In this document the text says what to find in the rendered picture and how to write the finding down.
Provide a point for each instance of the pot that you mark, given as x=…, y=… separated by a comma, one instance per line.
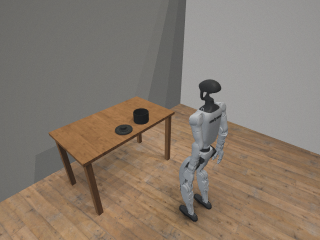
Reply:
x=141, y=116

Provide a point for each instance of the left robot upper arm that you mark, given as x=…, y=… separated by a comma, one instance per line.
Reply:
x=196, y=121

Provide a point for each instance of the right robot upper arm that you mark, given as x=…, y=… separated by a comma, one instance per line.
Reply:
x=223, y=123

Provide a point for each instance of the left robot forearm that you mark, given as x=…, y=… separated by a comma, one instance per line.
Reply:
x=194, y=159

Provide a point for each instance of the left robot hand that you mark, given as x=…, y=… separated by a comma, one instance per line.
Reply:
x=189, y=177

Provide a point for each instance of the table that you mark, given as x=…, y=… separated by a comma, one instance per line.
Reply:
x=94, y=136

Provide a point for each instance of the right robot forearm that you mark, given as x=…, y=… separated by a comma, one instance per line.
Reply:
x=221, y=140

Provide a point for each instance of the robot torso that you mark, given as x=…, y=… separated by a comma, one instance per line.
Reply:
x=210, y=130

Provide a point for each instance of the robot left shin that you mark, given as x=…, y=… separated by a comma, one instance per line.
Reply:
x=188, y=198

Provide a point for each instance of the lid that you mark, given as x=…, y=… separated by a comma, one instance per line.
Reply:
x=126, y=131

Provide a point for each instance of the right robot hand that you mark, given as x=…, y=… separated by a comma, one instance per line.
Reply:
x=220, y=153

